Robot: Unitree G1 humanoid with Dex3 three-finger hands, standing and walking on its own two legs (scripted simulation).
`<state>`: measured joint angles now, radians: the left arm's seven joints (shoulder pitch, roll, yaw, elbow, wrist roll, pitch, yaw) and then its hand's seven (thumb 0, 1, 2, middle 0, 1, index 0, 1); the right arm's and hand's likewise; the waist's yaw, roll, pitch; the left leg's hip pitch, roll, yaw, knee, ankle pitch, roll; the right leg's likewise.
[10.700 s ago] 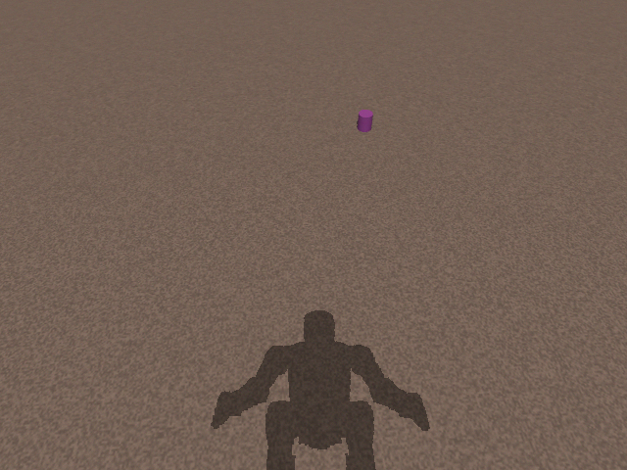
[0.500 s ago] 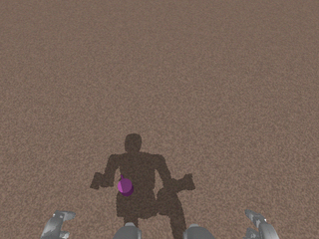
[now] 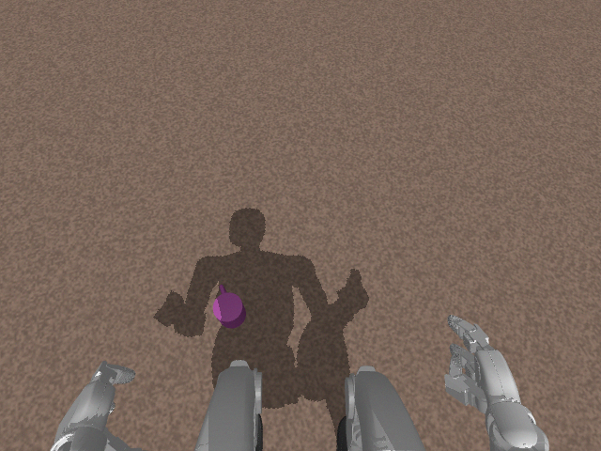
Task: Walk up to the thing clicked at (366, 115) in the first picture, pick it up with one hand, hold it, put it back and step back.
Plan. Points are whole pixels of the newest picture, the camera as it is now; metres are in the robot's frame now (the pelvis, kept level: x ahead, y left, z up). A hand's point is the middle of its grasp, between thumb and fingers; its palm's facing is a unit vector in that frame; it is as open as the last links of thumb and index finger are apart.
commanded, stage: rise first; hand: left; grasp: from above
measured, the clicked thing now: (228, 305) +0.43 +0.20 -0.58
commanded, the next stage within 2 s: approach in 1.82 s
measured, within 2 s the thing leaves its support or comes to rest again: neither
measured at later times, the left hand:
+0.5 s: hand (175, 354) +0.27 +0.25 -0.33, palm faces -0.46 -0.31 -0.83, open 14.3 cm
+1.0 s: hand (190, 335) +0.32 +0.25 -0.41, palm faces -0.46 -0.06 -0.88, open 14.3 cm
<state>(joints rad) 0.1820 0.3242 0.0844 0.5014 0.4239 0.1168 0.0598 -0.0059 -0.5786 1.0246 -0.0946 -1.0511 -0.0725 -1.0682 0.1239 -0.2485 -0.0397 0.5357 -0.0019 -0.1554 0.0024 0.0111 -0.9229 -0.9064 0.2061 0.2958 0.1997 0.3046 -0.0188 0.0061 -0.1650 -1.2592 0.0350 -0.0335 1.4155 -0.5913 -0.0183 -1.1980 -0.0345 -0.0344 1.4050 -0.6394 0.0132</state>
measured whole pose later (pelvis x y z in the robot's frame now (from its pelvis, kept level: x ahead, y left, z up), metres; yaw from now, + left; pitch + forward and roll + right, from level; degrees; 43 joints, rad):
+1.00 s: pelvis -0.08 +0.01 -0.25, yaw -5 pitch +33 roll -5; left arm -0.67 0.51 0.02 1.18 1.13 -0.13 0.38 0.00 -0.56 1.06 -0.09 -0.96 -0.06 -0.98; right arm 0.10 -0.26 -0.06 0.77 -0.09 -0.07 0.07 0.01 -0.90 -0.90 0.21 0.30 0.20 0.30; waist -0.10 0.00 -0.12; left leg -2.19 0.04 -0.10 2.23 -0.62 -0.01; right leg -2.10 0.00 -0.04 2.20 -0.68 0.02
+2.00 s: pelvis -0.07 +0.00 -0.29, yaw -6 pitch +33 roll -5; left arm -0.78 0.56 0.06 1.35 1.23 -0.19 0.48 0.00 -0.53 1.02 -0.10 -1.01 -0.09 -1.01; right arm 0.09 -0.25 -0.03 0.80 -0.15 -0.07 0.12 0.00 -0.91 -0.90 0.20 0.30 0.20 0.30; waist -0.13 -0.01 -0.08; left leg -2.29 0.04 -0.13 2.36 -0.66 -0.03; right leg -2.22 0.02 -0.05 2.34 -0.70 0.02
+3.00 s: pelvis -0.07 +0.00 -0.32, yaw -9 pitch +31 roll -8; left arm -0.97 0.67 0.06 1.66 1.31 -0.17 0.65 0.00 -0.43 0.90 -0.05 -1.12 -0.11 -1.04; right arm 0.06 -0.29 0.09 0.76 -0.23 -0.13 0.18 0.00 -0.91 -0.90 0.20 0.30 0.20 0.30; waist -0.28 -0.07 0.00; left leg -2.36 0.04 -0.19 2.47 -0.67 -0.03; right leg -2.26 0.03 -0.09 2.40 -0.70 0.03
